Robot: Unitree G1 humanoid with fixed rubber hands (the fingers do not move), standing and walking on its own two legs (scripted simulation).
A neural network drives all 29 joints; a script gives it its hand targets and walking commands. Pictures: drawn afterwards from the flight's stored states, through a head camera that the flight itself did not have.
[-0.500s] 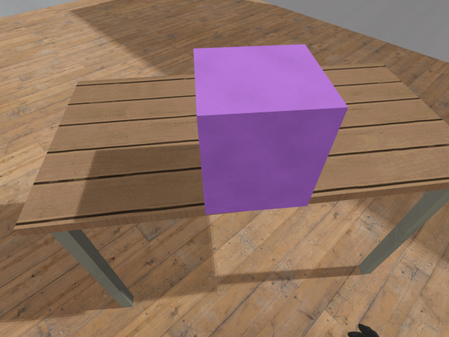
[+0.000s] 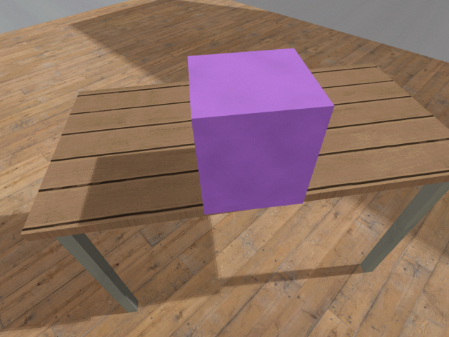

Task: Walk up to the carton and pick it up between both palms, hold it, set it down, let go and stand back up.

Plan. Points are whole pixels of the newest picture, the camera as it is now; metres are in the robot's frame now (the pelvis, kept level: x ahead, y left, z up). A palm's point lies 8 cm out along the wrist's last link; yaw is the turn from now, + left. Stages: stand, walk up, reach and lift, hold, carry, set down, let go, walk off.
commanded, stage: walk up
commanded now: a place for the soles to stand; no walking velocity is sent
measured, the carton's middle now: (248, 133) +0.52 -0.01 +0.08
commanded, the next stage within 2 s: none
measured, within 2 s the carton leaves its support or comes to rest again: neither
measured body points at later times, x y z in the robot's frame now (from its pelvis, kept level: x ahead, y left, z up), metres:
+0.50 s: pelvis +0.00 +0.00 +0.00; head +0.00 +0.01 +0.45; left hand +0.05 +0.27 -0.14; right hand +0.06 -0.27 -0.13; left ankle +0.05 +0.13 -0.74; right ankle +0.00 -0.13 -0.73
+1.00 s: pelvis +0.04 -0.15 +0.00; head +0.04 -0.17 +0.45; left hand +0.02 +0.11 -0.13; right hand +0.14 -0.40 -0.14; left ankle +0.05 +0.01 -0.69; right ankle +0.06 -0.24 -0.74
